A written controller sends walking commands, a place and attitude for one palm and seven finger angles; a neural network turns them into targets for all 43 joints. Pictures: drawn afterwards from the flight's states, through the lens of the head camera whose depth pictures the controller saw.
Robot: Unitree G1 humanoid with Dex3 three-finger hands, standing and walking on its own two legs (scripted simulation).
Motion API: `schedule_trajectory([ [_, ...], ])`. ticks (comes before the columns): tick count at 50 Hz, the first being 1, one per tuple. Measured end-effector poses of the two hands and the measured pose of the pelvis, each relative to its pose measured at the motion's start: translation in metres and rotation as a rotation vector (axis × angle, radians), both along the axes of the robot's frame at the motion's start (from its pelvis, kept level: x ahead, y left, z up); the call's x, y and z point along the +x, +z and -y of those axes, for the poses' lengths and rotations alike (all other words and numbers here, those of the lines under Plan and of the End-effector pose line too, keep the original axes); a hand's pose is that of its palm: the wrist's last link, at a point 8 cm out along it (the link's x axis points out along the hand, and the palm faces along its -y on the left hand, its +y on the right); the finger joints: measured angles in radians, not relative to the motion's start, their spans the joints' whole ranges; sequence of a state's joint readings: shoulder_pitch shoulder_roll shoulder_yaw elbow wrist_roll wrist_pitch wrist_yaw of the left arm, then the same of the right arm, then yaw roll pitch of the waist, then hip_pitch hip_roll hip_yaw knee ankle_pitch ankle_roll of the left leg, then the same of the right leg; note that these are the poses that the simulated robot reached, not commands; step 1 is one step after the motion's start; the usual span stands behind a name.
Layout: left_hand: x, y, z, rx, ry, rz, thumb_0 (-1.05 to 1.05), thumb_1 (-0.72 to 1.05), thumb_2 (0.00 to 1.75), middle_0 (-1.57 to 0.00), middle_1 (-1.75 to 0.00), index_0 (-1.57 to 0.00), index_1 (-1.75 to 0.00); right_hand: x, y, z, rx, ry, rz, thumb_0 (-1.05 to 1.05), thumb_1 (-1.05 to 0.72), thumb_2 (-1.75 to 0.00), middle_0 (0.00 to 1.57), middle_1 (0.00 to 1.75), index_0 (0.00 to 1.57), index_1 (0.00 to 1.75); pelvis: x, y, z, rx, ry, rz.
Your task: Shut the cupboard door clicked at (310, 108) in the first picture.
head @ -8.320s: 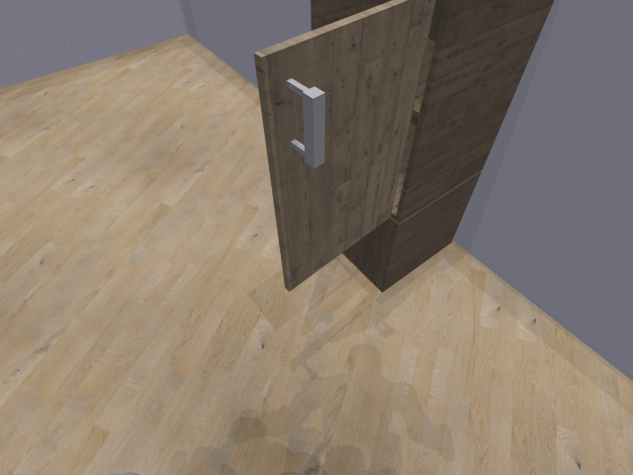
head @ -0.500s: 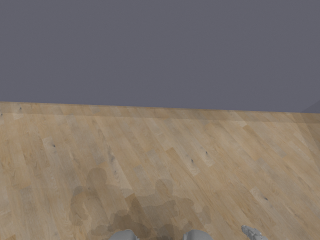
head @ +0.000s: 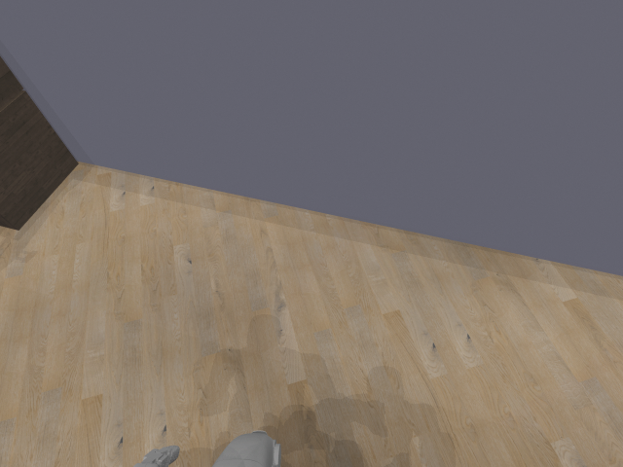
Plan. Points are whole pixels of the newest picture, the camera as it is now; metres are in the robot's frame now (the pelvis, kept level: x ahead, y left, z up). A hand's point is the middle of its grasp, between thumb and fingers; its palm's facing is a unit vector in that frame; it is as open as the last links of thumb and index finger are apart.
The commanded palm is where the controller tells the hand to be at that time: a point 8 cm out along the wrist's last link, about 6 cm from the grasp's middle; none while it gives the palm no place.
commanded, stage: walk to a spot facing it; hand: left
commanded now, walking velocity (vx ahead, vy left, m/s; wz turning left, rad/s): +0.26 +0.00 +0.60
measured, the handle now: out of the picture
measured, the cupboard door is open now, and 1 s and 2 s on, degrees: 94 94 94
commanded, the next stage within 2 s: turn to face it in 1.88 s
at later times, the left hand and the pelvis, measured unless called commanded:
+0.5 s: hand (133, 456) +0.15 +0.27 -0.15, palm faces +0.24 -0.94 -0.22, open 7.4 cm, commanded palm none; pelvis +0.10 +0.04 +0.01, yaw +15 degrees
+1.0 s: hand (167, 460) +0.15 +0.22 -0.17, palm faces +0.57 -0.79 -0.22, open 7.2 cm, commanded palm none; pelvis +0.29 +0.09 -0.01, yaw +33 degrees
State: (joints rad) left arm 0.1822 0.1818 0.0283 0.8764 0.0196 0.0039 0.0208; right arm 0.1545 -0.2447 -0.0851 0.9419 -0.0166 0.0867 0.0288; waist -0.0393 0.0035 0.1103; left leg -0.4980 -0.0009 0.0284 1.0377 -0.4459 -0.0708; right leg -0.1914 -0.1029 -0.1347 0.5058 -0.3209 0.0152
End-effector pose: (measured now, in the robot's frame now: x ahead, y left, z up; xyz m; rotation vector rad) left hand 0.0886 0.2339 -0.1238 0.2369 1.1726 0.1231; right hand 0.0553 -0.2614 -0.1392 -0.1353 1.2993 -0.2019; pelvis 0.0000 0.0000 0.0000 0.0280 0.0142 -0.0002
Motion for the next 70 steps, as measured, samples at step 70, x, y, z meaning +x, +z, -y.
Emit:
schedule_trajectory([
  [70, 0.251, -0.015, -0.215, -0.122, 0.686, 0.008, 0.01, 0.94, 0.9, -0.2, -0.29, -0.2, -0.3, 0.496, 0.022, -0.282, -0.071, 0.646, -0.045, -0.01, -0.94, -0.89, 0.2, 0.3, 0.2, 0.3, 0.419, 0.008, -0.223, -0.039, 0.643, 0.021],
])
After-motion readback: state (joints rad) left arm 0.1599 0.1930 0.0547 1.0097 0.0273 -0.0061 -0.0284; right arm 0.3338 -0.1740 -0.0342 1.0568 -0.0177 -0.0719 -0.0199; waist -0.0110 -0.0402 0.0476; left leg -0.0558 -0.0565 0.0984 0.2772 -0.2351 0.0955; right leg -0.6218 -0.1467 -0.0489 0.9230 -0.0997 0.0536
